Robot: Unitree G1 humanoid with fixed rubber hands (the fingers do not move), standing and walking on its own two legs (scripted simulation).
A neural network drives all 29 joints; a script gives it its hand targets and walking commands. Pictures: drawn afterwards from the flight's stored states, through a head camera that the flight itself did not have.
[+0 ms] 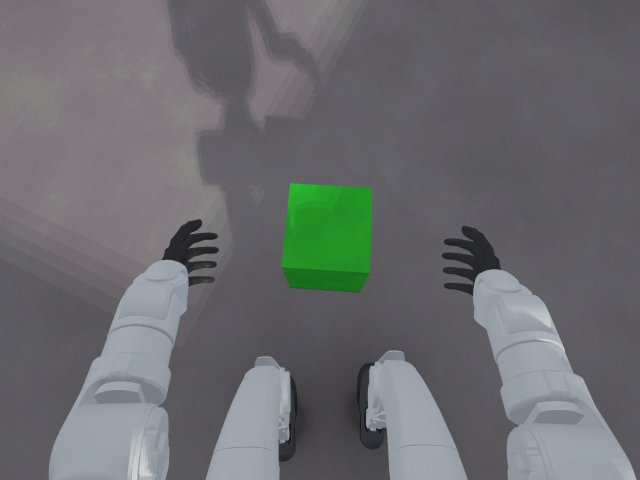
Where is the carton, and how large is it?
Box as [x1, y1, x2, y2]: [281, 183, 371, 292]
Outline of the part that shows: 290,183 281,266 289,286 297,288 359,292 369,273 371,188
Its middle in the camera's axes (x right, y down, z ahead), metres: +0.03 +0.02 +1.03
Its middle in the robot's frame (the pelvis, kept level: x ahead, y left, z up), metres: +0.54 -0.01 -0.56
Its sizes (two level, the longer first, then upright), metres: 0.210 0.200 0.250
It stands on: the floor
